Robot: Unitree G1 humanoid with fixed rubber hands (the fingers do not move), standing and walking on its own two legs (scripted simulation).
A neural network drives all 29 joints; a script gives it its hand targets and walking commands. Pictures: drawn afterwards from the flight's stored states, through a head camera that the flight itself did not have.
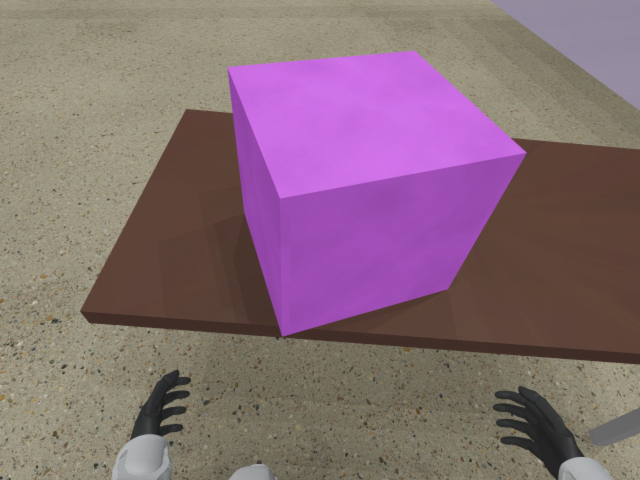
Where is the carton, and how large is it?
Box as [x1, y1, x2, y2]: [227, 51, 526, 336]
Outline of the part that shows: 415,51 227,67 244,213 282,336 446,289 449,286 526,152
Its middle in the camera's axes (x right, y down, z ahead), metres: +0.04 -0.08 +0.62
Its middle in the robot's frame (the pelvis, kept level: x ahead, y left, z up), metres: +0.52 -0.01 +0.06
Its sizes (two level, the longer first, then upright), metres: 0.309 0.285 0.300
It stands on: a table, 0.66 m high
